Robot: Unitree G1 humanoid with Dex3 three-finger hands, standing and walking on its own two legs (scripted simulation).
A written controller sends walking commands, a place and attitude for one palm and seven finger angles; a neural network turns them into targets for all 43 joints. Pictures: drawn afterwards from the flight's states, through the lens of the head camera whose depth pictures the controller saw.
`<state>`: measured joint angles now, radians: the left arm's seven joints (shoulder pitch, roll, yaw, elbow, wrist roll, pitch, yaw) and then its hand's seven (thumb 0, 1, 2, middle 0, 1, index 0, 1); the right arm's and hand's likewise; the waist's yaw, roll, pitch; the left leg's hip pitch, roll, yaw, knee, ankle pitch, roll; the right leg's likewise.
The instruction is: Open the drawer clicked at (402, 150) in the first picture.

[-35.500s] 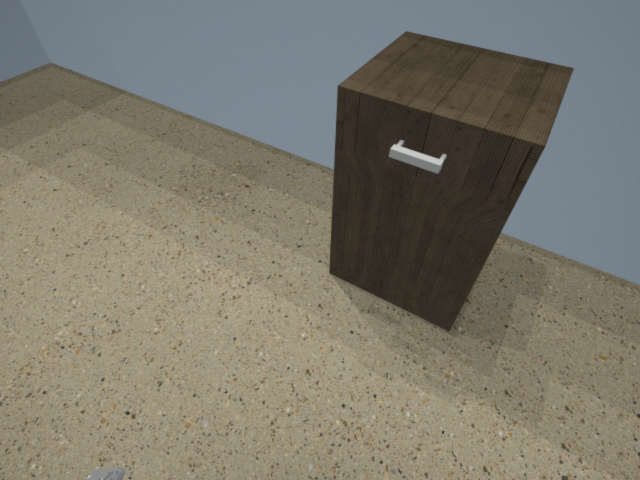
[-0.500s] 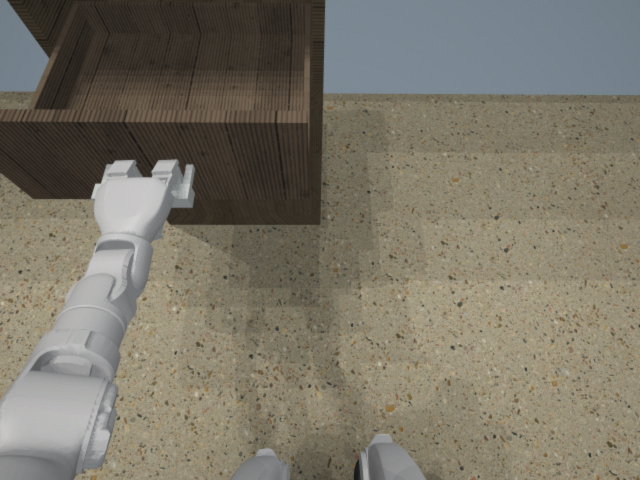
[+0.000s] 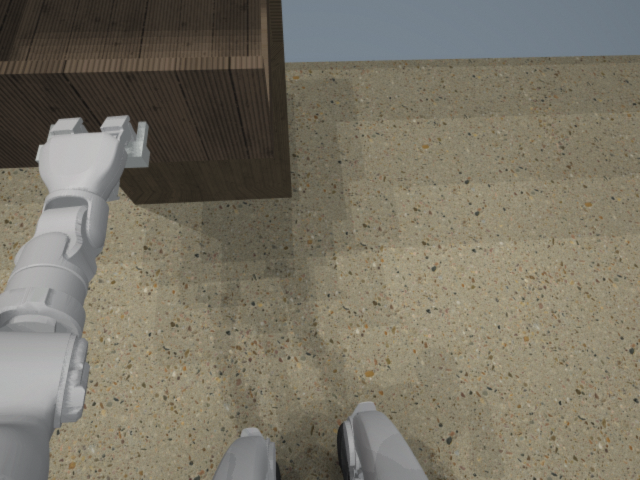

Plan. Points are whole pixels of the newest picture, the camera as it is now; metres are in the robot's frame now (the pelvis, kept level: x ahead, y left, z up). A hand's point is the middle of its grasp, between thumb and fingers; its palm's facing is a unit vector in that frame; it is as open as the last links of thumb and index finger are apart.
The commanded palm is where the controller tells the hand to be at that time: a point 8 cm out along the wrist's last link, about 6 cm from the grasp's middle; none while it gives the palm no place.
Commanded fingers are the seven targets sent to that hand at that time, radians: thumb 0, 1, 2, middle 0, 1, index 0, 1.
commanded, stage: pull the drawer open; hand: left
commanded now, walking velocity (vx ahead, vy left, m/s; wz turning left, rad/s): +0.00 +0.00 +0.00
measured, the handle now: (97, 143) +0.55 +0.26 +0.00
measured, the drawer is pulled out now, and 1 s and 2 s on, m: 0.26 0.30 0.15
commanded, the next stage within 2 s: none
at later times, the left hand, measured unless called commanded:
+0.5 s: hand (103, 204) +0.47 +0.25 -0.02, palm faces -0.07 +0.00 -1.00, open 6.0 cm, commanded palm +0.45 +0.24 +0.03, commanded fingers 0.00 0.90 0.90 -0.40 -1.35 -0.40 -1.35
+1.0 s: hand (102, 218) +0.45 +0.25 -0.02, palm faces -0.06 -0.04 -1.00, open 6.3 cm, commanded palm +0.43 +0.24 +0.03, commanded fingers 0.00 0.90 0.90 -0.40 -1.35 -0.40 -1.35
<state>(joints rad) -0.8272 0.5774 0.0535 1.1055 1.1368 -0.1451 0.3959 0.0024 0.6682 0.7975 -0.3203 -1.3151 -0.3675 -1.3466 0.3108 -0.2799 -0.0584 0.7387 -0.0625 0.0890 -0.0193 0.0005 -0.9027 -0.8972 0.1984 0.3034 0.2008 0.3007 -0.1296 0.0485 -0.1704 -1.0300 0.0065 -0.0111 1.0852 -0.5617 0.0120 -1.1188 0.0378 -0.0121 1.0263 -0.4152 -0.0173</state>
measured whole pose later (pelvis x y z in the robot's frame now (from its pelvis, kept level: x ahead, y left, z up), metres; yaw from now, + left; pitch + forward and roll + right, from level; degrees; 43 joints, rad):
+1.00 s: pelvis +0.03 +0.02 +0.02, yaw -3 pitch +26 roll -2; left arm -0.43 0.46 0.05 0.73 1.09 -0.09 0.44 0.01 0.72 0.77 -0.20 -1.23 -0.28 -1.26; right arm 0.28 -0.25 -0.07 0.68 -0.04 0.09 0.00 0.00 -0.90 -0.90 0.20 0.30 0.20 0.30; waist -0.08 0.04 -0.17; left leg -0.87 0.01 0.04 1.00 -0.52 0.03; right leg -0.96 0.04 0.04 0.91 -0.40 0.01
